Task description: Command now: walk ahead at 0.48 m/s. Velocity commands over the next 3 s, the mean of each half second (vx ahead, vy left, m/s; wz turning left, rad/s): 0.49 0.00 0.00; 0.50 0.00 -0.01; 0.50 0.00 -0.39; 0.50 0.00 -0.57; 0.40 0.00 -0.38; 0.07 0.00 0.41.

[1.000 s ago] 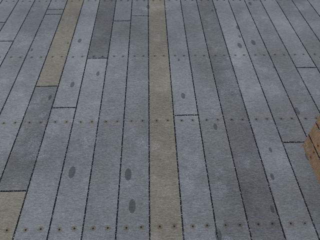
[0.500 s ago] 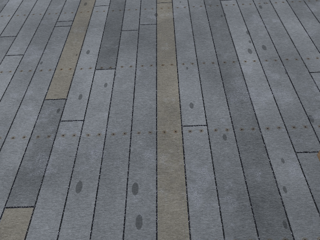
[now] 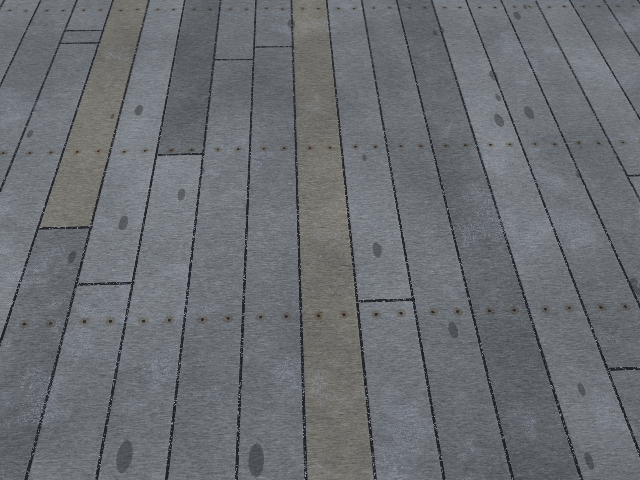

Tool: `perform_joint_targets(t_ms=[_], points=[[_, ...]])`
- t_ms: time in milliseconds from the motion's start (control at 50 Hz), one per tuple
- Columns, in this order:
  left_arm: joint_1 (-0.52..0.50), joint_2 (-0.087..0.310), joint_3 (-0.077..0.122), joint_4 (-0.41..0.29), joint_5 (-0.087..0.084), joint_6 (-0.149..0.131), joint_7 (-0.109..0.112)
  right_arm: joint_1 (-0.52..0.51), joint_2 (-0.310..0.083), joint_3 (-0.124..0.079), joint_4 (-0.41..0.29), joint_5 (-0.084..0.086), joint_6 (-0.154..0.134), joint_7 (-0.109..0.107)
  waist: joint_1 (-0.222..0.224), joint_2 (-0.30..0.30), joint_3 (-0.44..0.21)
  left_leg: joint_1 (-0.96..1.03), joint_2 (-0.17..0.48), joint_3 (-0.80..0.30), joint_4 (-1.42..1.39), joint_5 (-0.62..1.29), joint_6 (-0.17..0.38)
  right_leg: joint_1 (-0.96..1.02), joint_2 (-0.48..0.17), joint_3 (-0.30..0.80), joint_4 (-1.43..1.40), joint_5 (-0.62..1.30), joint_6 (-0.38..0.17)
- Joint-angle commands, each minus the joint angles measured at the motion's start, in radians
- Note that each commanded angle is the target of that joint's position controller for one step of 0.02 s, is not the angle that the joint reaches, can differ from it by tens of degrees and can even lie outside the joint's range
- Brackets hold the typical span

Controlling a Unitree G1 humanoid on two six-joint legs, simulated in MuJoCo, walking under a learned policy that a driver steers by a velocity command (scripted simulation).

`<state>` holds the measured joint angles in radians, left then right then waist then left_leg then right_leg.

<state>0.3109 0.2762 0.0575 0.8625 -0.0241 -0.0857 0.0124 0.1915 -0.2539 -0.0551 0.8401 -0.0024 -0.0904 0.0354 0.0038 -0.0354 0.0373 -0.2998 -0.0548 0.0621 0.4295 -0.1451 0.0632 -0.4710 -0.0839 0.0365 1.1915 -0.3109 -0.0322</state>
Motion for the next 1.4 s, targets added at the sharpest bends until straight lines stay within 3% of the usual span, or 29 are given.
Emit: perform_joint_targets(t_ms=[20,100,180,260,320,360,380,400,420,440,460,480,500,580,700,800,860,900,920,940,960,980,1000,1020,1040,1100,1260,1340,1400], points=[[0.076,0.045,0.017,-0.045,0.008,0.012,0.005,-0.02,-0.09,-0.018,-0.034,0.0,-0.031,0.001,0.036,0.114,-0.041,0.055,0.263,-0.28,-0.303,0.02,0.185,-0.109,-0.084,0.042,-0.035,0.074,0.006],[-0.084,0.054,0.017,-0.1,0.025,0.01,0.004,0.049,-0.135,-0.024,0.002,0.003,-0.029,-0.02,0.006,0.07,0.01,0.085,0.248,-0.205,-0.331,0.123,0.184,-0.224,-0.088,0.028,-0.261,0.278,0.036],[-0.242,0.026,-0.001,-0.142,0.017,-0.005,-0.016,0.128,-0.164,-0.024,0.031,0.016,-0.018,-0.031,-0.055,0.063,0.026,0.134,0.225,-0.138,-0.331,0.143,0.148,-0.175,-0.037,-0.023,-0.525,0.446,0.031],[-0.358,0.036,-0.007,-0.192,0.007,-0.014,-0.04,0.21,-0.173,-0.025,0.072,0.022,0.003,-0.035,-0.093,0.066,0.05,0.291,0.279,-0.152,-0.269,0.154,0.142,-0.22,-0.012,-0.022,-0.638,0.4,0.014],[-0.352,0.063,-0.002,-0.211,0.007,-0.021,-0.055,0.213,-0.19,-0.032,0.083,0.023,0.022,-0.04,-0.063,0.094,0.024,0.383,0.315,-0.164,-0.186,0.297,0.117,-0.168,0.016,-0.033,-0.684,0.277,-0.023],[-0.179,0.117,0.026,-0.168,0.009,-0.023,-0.051,0.172,-0.198,-0.032,0.076,0.02,0.033,-0.041,0.042,0.114,-0.087,0.371,0.268,-0.117,0.02,0.616,0.083,0.097,0.079,-0.09,-0.719,0.249,-0.069],[0.005,0.175,0.05,-0.118,0.015,-0.022,-0.042,0.167,-0.17,-0.018,0.06,0.011,0.034,-0.043,0.117,0.092,-0.219,0.238,0.216,-0.078,0.247,0.57,0.051,0.389,0.029,-0.04,-0.681,0.287,-0.115],[0.138,0.277,0.075,-0.096,0.036,-0.016,-0.037,0.275,-0.062,0.016,0.038,0.004,0.015,-0.035,0.104,-0.106,-0.392,-0.181,0.077,-0.02,0.656,0.201,-0.024,0.834,-0.24,0.375,-0.68,0.187,-0.263],[0.174,0.221,0.06,-0.08,0.019,-0.009,-0.037,0.282,-0.058,0.022,0.059,0.009,-0.008,-0.028,0.113,-0.212,-0.482,-0.36,-0.006,-0.139,0.844,-0.408,-0.035,0.924,-0.329,0.696,-0.845,0.078,-0.318],[0.109,0.163,0.038,-0.088,0.016,-0.006,-0.035,0.191,-0.162,-0.008,0.033,0.038,-0.025,-0.021,0.114,-0.144,-0.339,-0.462,0.061,-0.185,0.922,-0.382,-0.016,0.82,-0.295,0.593,-0.876,0.004,-0.265],[0.024,0.137,0.029,-0.106,0.017,-0.003,-0.031,0.106,-0.168,-0.008,0.006,0.049,-0.031,-0.021,0.09,-0.084,-0.213,-0.475,0.116,-0.147,0.897,-0.294,-0.006,0.66,-0.258,0.447,-0.898,0.048,-0.233],[-0.041,0.112,0.02,-0.111,0.024,-0.004,-0.035,0.066,-0.153,-0.008,-0.001,0.035,-0.029,-0.025,0.057,-0.016,-0.124,-0.443,0.154,-0.128,0.825,-0.218,-0.009,0.503,-0.215,0.346,-0.941,0.124,-0.218],[-0.08,0.084,0.012,-0.116,0.032,-0.011,-0.037,0.076,-0.144,-0.014,0.003,0.023,-0.018,-0.03,0.018,-0.029,-0.092,-0.377,0.188,-0.137,0.76,-0.165,-0.012,0.404,-0.179,0.276,-0.976,0.183,-0.2],[-0.082,0.103,0.019,-0.087,0.027,-0.031,-0.041,0.094,-0.087,-0.007,0.009,0.011,0.023,-0.038,-0.029,-0.029,-0.044,-0.332,0.207,-0.123,0.643,-0.06,-0.048,0.281,-0.138,0.142,-1.064,0.314,-0.217],[0.007,0.137,0.027,-0.034,0.017,-0.017,-0.015,-0.123,-0.06,0.003,-0.053,0.007,0.008,-0.026,0.032,-0.019,0.008,-0.34,0.171,-0.081,0.256,0.247,-0.069,0.312,-0.09,0.015,-1.089,0.336,-0.173],[0.087,0.153,0.035,0.022,0.004,0.004,-0.009,-0.25,-0.073,0.007,-0.103,0.019,-0.002,-0.002,0.067,-0.022,0.041,-0.36,0.144,-0.084,0.114,0.218,-0.043,0.467,-0.155,0.028,-1.037,0.322,-0.161],[0.073,0.169,0.043,0.032,0.002,0.02,-0.002,-0.223,-0.105,-0.003,-0.108,0.019,-0.01,0.011,0.031,-0.041,0.016,-0.293,0.121,-0.071,0.075,0.104,-0.004,0.546,-0.188,0.039,-0.957,0.45,-0.136],[0.042,0.162,0.038,0.027,0.006,0.032,0.001,-0.018,-0.162,-0.037,-0.047,0.015,-0.012,0.004,-0.078,-0.039,-0.107,0.0,0.059,-0.013,0.046,0.081,0.039,0.515,-0.124,-0.015,-0.715,0.723,-0.098],[0.054,0.125,0.02,0.008,0.02,0.034,0.004,0.164,-0.229,-0.06,-0.003,0.006,-0.011,-0.006,-0.14,0.031,-0.251,0.302,0.175,-0.139,0.089,0.11,0.093,0.344,-0.069,-0.058,-0.441,0.568,-0.063],[0.178,0.004,-0.016,-0.003,0.025,0.013,-0.008,0.257,-0.32,-0.083,0.02,0.001,-0.002,-0.008,-0.096,0.282,-0.381,0.681,0.412,-0.608,0.014,-0.094,0.259,-0.091,0.115,-0.079,-0.049,0.07,0.017],[0.136,0.062,-0.005,0.01,0.01,-0.011,-0.012,0.256,-0.229,-0.056,0.018,0.015,-0.001,-0.007,-0.123,0.27,-0.412,0.697,0.437,-0.791,-0.117,-0.21,0.261,-0.222,0.124,0.07,0.095,-0.258,0.01],[0.051,0.133,0.015,-0.017,-0.023,-0.026,-0.016,0.179,-0.185,-0.041,0.006,0.015,-0.003,-0.01,-0.117,0.211,-0.261,0.578,0.416,-0.644,-0.132,-0.223,0.209,-0.306,0.071,0.091,0.143,-0.206,-0.011],[-0.008,0.134,0.014,-0.032,-0.028,-0.029,-0.012,0.101,-0.155,-0.033,-0.014,0.008,-0.005,-0.013,-0.089,0.133,-0.177,0.434,0.386,-0.51,-0.151,-0.156,0.177,-0.287,0.014,0.063,0.106,-0.113,-0.02],[-0.042,0.125,0.019,-0.034,-0.012,-0.022,-0.006,0.041,-0.117,-0.022,-0.017,0.0,-0.009,-0.01,-0.061,0.084,-0.099,0.298,0.346,-0.41,-0.195,-0.083,0.154,-0.25,-0.02,0.055,0.038,-0.042,-0.02],[-0.017,0.114,0.025,-0.03,-0.008,-0.007,-0.003,0.012,-0.101,-0.017,-0.016,-0.011,-0.019,-0.01,-0.023,0.137,-0.087,0.218,0.328,-0.346,-0.223,-0.027,0.144,-0.18,-0.052,0.071,-0.006,0.007,-0.018],[0.014,0.065,0.022,-0.016,-0.009,0.029,-0.001,0.006,-0.105,-0.023,0.008,-0.014,-0.035,-0.012,0.007,0.121,-0.046,0.125,0.3,-0.206,-0.293,0.084,0.142,-0.139,-0.061,0.079,-0.061,0.076,-0.001],[-0.196,0.027,0.012,-0.093,0.006,0.026,-0.029,0.059,-0.15,-0.03,0.046,-0.009,-0.026,-0.047,-0.053,0.075,0.025,0.197,0.268,0.043,-0.335,0.228,0.094,-0.196,-0.027,0.005,-0.455,0.428,0.012],[-0.305,0.017,0.003,-0.161,0.005,0.027,-0.054,0.133,-0.169,-0.038,0.077,0.005,0.004,-0.052,-0.091,0.061,0.06,0.373,0.322,0.081,-0.275,0.324,0.089,-0.273,-0.013,-0.042,-0.554,0.362,-0.013],[-0.302,0.04,0.013,-0.199,0.003,0.03,-0.075,0.114,-0.197,-0.047,0.069,0.013,0.031,-0.059,-0.054,0.094,0.03,0.445,0.343,0.121,-0.151,0.647,0.064,-0.203,0.039,-0.11,-0.578,0.222,-0.054]])
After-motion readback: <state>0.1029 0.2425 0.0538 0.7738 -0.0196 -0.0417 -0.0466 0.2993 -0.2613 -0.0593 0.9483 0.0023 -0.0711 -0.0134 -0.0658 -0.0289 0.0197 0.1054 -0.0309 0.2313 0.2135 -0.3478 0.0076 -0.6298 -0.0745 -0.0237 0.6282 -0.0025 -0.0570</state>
